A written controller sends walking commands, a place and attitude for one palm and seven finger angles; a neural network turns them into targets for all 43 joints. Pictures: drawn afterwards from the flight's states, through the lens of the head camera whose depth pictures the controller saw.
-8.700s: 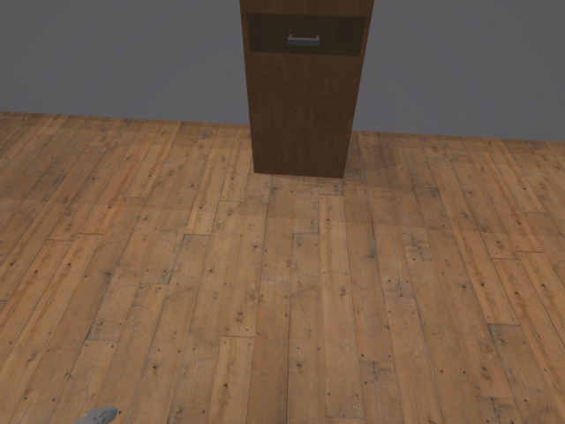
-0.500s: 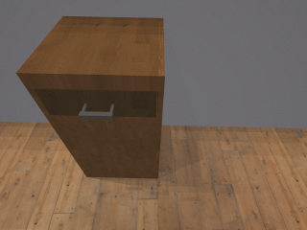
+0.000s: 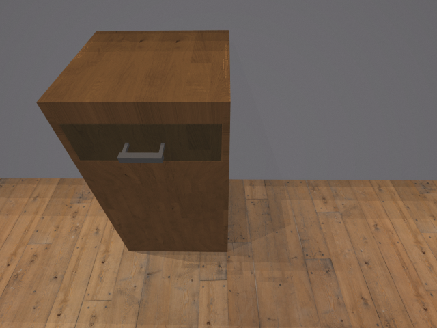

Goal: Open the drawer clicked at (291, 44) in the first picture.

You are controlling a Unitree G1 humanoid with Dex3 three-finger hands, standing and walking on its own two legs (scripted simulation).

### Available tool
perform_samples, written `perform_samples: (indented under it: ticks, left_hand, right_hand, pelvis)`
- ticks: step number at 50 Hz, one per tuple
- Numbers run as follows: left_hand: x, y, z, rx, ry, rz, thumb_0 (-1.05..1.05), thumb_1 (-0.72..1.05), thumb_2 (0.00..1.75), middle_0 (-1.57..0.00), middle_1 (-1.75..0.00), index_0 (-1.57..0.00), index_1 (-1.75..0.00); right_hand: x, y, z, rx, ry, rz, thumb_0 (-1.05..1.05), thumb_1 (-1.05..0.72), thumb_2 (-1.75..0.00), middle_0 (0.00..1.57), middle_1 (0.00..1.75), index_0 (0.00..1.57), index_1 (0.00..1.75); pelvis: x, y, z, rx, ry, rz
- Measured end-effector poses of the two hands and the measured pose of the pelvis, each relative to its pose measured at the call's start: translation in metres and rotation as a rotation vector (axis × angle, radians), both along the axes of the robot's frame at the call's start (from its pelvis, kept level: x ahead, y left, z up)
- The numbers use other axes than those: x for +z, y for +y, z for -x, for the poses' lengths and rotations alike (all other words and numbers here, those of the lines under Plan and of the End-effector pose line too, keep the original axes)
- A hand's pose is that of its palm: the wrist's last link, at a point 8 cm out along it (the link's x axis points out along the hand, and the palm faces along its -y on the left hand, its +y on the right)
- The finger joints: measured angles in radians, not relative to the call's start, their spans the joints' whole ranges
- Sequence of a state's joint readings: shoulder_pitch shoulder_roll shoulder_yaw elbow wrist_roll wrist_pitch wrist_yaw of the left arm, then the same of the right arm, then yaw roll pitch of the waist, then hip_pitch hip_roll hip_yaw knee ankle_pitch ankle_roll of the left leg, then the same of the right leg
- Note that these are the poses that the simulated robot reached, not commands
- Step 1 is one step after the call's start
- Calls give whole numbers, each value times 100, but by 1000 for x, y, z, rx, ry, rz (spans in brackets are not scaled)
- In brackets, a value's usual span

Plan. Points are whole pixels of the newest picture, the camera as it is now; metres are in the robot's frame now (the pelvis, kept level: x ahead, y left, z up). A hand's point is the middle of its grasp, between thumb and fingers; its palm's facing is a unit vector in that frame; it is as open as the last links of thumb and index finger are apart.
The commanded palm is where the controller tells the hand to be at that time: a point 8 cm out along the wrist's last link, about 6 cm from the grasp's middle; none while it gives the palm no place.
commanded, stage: come to a stop and stand still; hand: left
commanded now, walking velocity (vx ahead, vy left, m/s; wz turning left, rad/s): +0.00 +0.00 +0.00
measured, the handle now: (142, 152) +0.56 +0.25 -0.04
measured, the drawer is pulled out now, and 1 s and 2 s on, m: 0.00 0.00 0.00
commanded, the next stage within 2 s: look again from close up in 0.16 s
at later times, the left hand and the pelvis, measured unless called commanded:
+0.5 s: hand out of the picture +0.04 +0.16 -0.17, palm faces +0.02 -0.98 -0.20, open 7.3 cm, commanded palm none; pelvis +0.03 -0.02 +0.00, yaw +0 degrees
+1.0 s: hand (131, 306) +0.18 +0.19 -0.08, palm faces -0.09 -0.75 -0.65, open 7.4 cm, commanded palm +0.16 +0.21 -0.04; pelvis +0.04 -0.02 -0.01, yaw +1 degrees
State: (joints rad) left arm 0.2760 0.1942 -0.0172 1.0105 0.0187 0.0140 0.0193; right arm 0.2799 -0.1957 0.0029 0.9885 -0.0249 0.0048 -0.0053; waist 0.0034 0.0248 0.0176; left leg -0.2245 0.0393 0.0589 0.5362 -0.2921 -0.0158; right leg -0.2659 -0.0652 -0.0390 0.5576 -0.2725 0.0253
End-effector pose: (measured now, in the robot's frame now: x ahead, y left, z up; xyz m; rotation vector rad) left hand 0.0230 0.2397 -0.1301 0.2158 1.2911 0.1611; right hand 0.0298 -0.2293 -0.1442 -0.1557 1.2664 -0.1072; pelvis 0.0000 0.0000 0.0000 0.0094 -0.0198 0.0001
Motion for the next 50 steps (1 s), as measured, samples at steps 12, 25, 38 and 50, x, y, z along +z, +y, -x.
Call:
perform_samples:
  ticks: [12,25,38,50]
  left_hand:
    - [-5,-21,15,28,105,35,0,91,90,-20,-30,-20,-30]
    - [-10,-35,-11,40,91,49,1,93,90,-20,-30,-20,-30]
    - [-9,-35,-28,53,68,40,0,92,90,-20,-30,-20,-30]
    - [99,-20,-144,-363,-514,-417,2,89,88,-21,-33,-20,-33]
  right_hand:
    - [-2,-3,32,-22,157,-10,1,-91,-90,20,30,20,29]
    - [-3,-2,5,-28,148,-15,1,-91,-90,20,30,20,29]
    - [-2,-13,-21,-15,122,8,1,-92,-90,20,30,20,29]
    - [12,-34,-90,1,-304,69,2,-92,-90,20,30,20,29]
  pelvis:
    - [2,-10,-14,2,15,-1]
    - [2,-19,-34,4,16,1]
    - [2,-23,-47,10,16,1]
    - [-6,-20,-37,13,87,-18]
